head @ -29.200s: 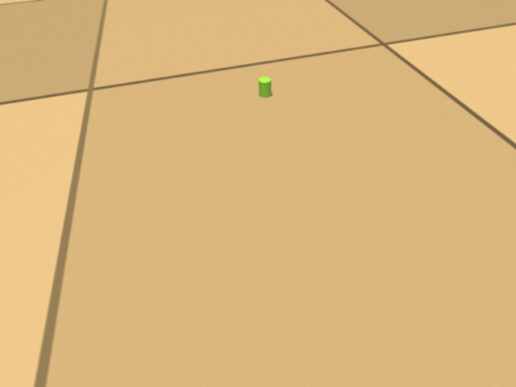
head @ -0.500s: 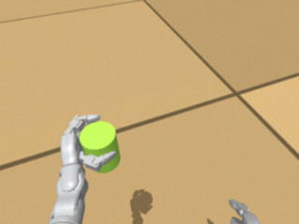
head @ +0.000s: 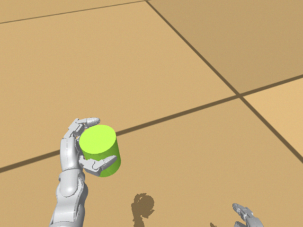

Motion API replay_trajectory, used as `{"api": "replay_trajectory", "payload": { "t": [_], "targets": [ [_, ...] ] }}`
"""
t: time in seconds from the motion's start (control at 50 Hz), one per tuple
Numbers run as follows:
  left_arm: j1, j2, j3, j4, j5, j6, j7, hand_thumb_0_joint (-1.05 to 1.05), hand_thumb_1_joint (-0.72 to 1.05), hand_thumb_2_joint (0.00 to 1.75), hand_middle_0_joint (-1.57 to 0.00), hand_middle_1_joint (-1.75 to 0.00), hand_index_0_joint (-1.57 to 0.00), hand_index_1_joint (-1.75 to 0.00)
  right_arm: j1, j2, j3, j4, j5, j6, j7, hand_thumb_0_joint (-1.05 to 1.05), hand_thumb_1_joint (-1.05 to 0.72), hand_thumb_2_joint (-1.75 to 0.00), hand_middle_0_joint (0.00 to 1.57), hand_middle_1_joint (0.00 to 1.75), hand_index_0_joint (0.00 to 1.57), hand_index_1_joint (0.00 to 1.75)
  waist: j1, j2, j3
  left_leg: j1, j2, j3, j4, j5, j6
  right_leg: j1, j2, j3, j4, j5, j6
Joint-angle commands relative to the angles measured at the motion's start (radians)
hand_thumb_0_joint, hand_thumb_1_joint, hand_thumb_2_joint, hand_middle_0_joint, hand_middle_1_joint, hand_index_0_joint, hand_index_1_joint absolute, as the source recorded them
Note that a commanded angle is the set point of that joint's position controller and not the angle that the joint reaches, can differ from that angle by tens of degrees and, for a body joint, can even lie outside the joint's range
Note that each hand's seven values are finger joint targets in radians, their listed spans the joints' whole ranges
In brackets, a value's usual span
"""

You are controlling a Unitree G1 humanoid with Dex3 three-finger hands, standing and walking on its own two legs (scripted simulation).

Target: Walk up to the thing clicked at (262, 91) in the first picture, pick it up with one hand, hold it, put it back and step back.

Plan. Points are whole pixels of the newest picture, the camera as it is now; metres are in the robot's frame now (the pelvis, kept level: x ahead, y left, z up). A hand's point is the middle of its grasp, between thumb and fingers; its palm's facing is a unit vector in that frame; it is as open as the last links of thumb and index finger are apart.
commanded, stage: hold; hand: left
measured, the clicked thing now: (102, 151) +0.32 +0.16 +0.02
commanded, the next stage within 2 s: crouch in 1.42 s
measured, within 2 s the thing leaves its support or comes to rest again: neither
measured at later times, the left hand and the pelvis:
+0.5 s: hand (96, 146) +0.32 +0.17 +0.05, palm faces +0.22 -0.97 -0.01, open 12.0 cm; pelvis +0.00 +0.00 +0.00, yaw +0 degrees
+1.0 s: hand (95, 145) +0.32 +0.17 +0.06, palm faces +0.23 -0.97 -0.02, open 12.0 cm; pelvis +0.00 +0.00 +0.00, yaw +0 degrees
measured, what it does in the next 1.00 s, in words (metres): stands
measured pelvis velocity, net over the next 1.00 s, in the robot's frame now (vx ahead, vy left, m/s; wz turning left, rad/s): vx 0.00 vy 0.00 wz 0.00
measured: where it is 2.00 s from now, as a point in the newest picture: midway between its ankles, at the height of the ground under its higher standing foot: outside the picture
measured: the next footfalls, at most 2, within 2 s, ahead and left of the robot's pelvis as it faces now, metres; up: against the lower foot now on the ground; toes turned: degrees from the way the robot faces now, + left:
none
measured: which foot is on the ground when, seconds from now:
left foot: down 0.00-1.00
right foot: down 0.00-1.00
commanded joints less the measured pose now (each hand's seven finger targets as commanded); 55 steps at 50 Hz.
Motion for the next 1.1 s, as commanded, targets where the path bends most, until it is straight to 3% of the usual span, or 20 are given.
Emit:
{"api": "replay_trajectory", "payload": {
  "t": [0.0, 0.08, 0.2, 0.28, 0.32, 0.42, 0.44, 0.52, 0.56, 0.6, 0.62, 0.7, 0.78, 0.84, 0.9, 0.94, 0.96, 1.0, 1.06, 1.08],
  "targets": [
    [-0.241, 0.098, 0.03, -0.212, 0.008, -0.066, -0.003, 0.0, 0.0, 1.11, -1.13, -1.28, -1.14, -1.28, -0.047, -0.131, -0.047, -0.127, 0.001, -0.048, -0.006, 0.0, -0.92, -0.91, 0.2, 0.3, 0.2, 0.3, -0.012, 0.001, -0.236, 0.122, -0.017, 0.011, -0.123, 0.225, 0.012, 0.084, 0.025, -0.016, -0.108, 0.266, -0.015],
    [-0.337, 0.149, 0.062, -0.285, 0.012, -0.088, 0.005, 0.0, 0.02, 1.13, -1.13, -1.29, -1.15, -1.29, -0.043, -0.123, -0.044, -0.128, -0.002, -0.045, -0.007, 0.0, -0.92, -0.91, 0.2, 0.3, 0.2, 0.3, 0.0, 0.027, -0.291, 0.135, -0.02, 0.013, -0.114, 0.235, 0.013, 0.11, 0.018, -0.008, -0.109, 0.279, -0.013],
    [-0.279, 0.101, 0.037, -0.165, 0.005, -0.078, -0.005, 0.0, 0.02, 1.15, -1.15, -1.3, -1.16, -1.31, -0.053, -0.125, -0.044, -0.12, -0.001, -0.045, -0.006, 0.0, -0.93, -0.91, 0.2, 0.3, 0.2, 0.3, -0.011, 0.0, -0.229, 0.111, -0.018, 0.011, -0.125, 0.193, 0.012, 0.081, 0.02, -0.014, -0.116, 0.235, -0.013],
    [-0.261, 0.097, 0.011, -0.209, 0.008, -0.073, -0.02, 0.0, 0.0, 1.13, -1.16, -1.3, -1.17, -1.3, -0.054, -0.132, -0.051, -0.129, 0.001, -0.043, -0.005, 0.0, -0.93, -0.91, 0.2, 0.3, 0.2, 0.3, -0.002, 0.008, -0.233, 0.118, -0.021, 0.012, -0.136, 0.182, 0.01, 0.099, 0.021, -0.017, -0.127, 0.219, -0.016],
    [-0.243, 0.089, 0.032, -0.158, -0.004, -0.07, -0.017, 0.0, -0.01, 1.14, -1.16, -1.31, -1.17, -1.31, -0.051, -0.129, -0.048, -0.12, 0.001, -0.046, 0.0, 0.0, -0.92, -0.91, 0.2, 0.3, 0.2, 0.3, -0.005, -0.008, -0.23, 0.108, -0.017, 0.007, -0.132, 0.188, 0.011, 0.088, 0.026, -0.02, -0.117, 0.222, -0.017],
    [-0.329, 0.15, 0.073, -0.291, -0.001, -0.091, 0.003, 0.0, -0.02, 1.15, -1.14, -1.3, -1.16, -1.31, -0.053, -0.13, -0.047, -0.137, 0.002, -0.042, -0.003, 0.0, -0.93, -0.91, 0.2, 0.3, 0.2, 0.3, 0.007, 0.01, -0.284, 0.124, -0.019, 0.01, -0.13, 0.206, 0.011, 0.118, 0.021, -0.015, -0.114, 0.239, -0.015],
    [-0.258, 0.123, 0.068, -0.195, 0.003, -0.084, 0.003, 0.0, -0.03, 1.15, -1.14, -1.3, -1.15, -1.31, -0.054, -0.123, -0.042, -0.132, 0.001, -0.041, -0.004, 0.0, -0.93, -0.91, 0.2, 0.3, 0.2, 0.3, 0.004, -0.007, -0.259, 0.115, -0.02, 0.012, -0.127, 0.201, 0.013, 0.104, 0.022, -0.013, -0.117, 0.236, -0.013],
    [-0.276, 0.101, 0.035, -0.228, 0.0, -0.086, -0.005, 0.0, -0.02, 1.13, -1.14, -1.29, -1.15, -1.3, -0.063, -0.123, -0.041, -0.143, 0.003, -0.045, -0.008, 0.0, -0.93, -0.91, 0.2, 0.3, 0.2, 0.3, -0.006, 0.0, -0.253, 0.121, -0.023, 0.016, -0.131, 0.178, 0.014, 0.097, 0.02, -0.009, -0.127, 0.223, -0.011],
    [-0.291, 0.136, 0.043, -0.243, 0.008, -0.083, -0.009, 0.0, -0.05, 1.13, -1.14, -1.29, -1.15, -1.3, -0.056, -0.13, -0.044, -0.13, 0.004, -0.043, -0.01, 0.0, -0.94, -0.91, 0.2, 0.3, 0.2, 0.3, -0.007, 0.01, -0.243, 0.124, -0.022, 0.017, -0.136, 0.175, 0.015, 0.1, 0.017, -0.006, -0.132, 0.222, -0.012],
    [-0.26, 0.09, 0.013, -0.188, 0.005, -0.072, -0.02, 0.0, -0.02, 1.15, -1.14, -1.3, -1.15, -1.31, -0.054, -0.127, -0.044, -0.128, 0.004, -0.046, -0.008, 0.0, -0.93, -0.91, 0.2, 0.3, 0.2, 0.3, -0.018, -0.018, -0.226, 0.116, -0.019, 0.014, -0.134, 0.182, 0.016, 0.088, 0.021, -0.011, -0.128, 0.228, -0.011],
    [-0.275, 0.113, 0.042, -0.203, 0.0, -0.072, -0.014, 0.0, -0.04, 1.14, -1.13, -1.29, -1.14, -1.3, -0.059, -0.127, -0.044, -0.131, 0.007, -0.047, -0.009, 0.0, -0.93, -0.91, 0.2, 0.3, 0.2, 0.3, -0.007, -0.011, -0.221, 0.113, -0.02, 0.015, -0.133, 0.179, 0.016, 0.088, 0.018, -0.01, -0.133, 0.226, -0.011],
    [-0.278, 0.096, 0.031, -0.194, -0.002, -0.072, -0.012, 0.0, -0.03, 1.13, -1.14, -1.29, -1.15, -1.3, -0.058, -0.126, -0.044, -0.126, 0.003, -0.047, -0.005, 0.0, -0.93, -0.91, 0.2, 0.3, 0.2, 0.3, -0.009, -0.008, -0.214, 0.101, -0.019, 0.012, -0.137, 0.152, 0.014, 0.075, 0.019, -0.014, -0.132, 0.194, -0.014],
    [-0.288, 0.131, 0.059, -0.252, 0.002, -0.084, -0.001, 0.0, 0.0, 1.14, -1.13, -1.29, -1.15, -1.3, -0.063, -0.127, -0.043, -0.139, 0.004, -0.049, -0.004, 0.0, -0.93, -0.91, 0.2, 0.3, 0.2, 0.3, 0.008, 0.016, -0.26, 0.129, -0.02, 0.009, -0.145, 0.165, 0.009, 0.107, 0.022, -0.018, -0.125, 0.198, -0.017],
    [-0.257, 0.1, 0.03, -0.228, 0.002, -0.077, -0.006, 0.0, -0.05, 1.14, -1.13, -1.3, -1.14, -1.31, -0.06, -0.118, -0.037, -0.136, 0.003, -0.047, -0.007, 0.0, -0.93, -0.91, 0.2, 0.3, 0.2, 0.3, -0.001, 0.001, -0.266, 0.134, -0.021, 0.012, -0.132, 0.208, 0.013, 0.12, 0.021, -0.013, -0.125, 0.245, -0.012],
    [-0.271, 0.116, 0.054, -0.192, 0.002, -0.075, -0.003, 0.0, -0.04, 1.14, -1.11, -1.29, -1.13, -1.3, -0.051, -0.13, -0.046, -0.122, 0.004, -0.045, -0.008, 0.0, -0.93, -0.91, 0.2, 0.3, 0.2, 0.3, -0.007, 0.0, -0.252, 0.125, -0.017, 0.013, -0.127, 0.229, 0.014, 0.097, 0.022, -0.012, -0.116, 0.27, -0.014],
    [-0.291, 0.115, 0.043, -0.206, 0.006, -0.075, -0.006, 0.0, -0.04, 1.16, -1.13, -1.31, -1.15, -1.32, -0.054, -0.129, -0.046, -0.123, 0.003, -0.045, -0.007, 0.0, -0.93, -0.91, 0.2, 0.3, 0.2, 0.3, -0.009, -0.002, -0.212, 0.108, -0.014, 0.01, -0.134, 0.189, 0.012, 0.068, 0.023, -0.016, -0.12, 0.228, -0.016],
    [-0.284, 0.1, 0.03, -0.184, 0.006, -0.076, -0.009, 0.0, -0.03, 1.17, -1.15, -1.32, -1.16, -1.33, -0.054, -0.127, -0.044, -0.124, 0.001, -0.045, -0.006, 0.0, -0.93, -0.91, 0.2, 0.3, 0.2, 0.3, -0.015, -0.001, -0.221, 0.116, -0.016, 0.009, -0.134, 0.186, 0.013, 0.076, 0.021, -0.016, -0.121, 0.225, -0.014],
    [-0.326, 0.138, 0.059, -0.242, 0.001, -0.087, -0.01, 0.0, 0.0, 1.17, -1.14, -1.32, -1.16, -1.32, -0.05, -0.128, -0.046, -0.124, 0.003, -0.048, -0.006, 0.0, -0.93, -0.91, 0.2, 0.3, 0.2, 0.3, -0.002, 0.012, -0.264, 0.127, -0.021, 0.012, -0.131, 0.195, 0.014, 0.102, 0.017, -0.009, -0.123, 0.236, -0.013],
    [-0.253, 0.082, 0.018, -0.2, -0.005, -0.076, -0.017, 0.0, -0.02, 1.16, -1.14, -1.32, -1.15, -1.32, -0.051, -0.126, -0.043, -0.131, 0.003, -0.049, -0.004, 0.0, -0.93, -0.91, 0.2, 0.3, 0.2, 0.3, -0.005, 0.001, -0.265, 0.147, -0.019, 0.013, -0.129, 0.238, 0.013, 0.114, 0.022, -0.012, -0.119, 0.276, -0.012],
    [-0.278, 0.103, 0.032, -0.232, -0.008, -0.079, -0.014, 0.0, -0.03, 1.15, -1.14, -1.31, -1.15, -1.32, -0.05, -0.134, -0.048, -0.128, 0.006, -0.049, -0.005, 0.0, -0.93, -0.91, 0.2, 0.3, 0.2, 0.3, -0.004, 0.012, -0.272, 0.159, -0.018, 0.013, -0.131, 0.247, 0.011, 0.116, 0.021, -0.013, -0.119, 0.281, -0.014]
  ]
}}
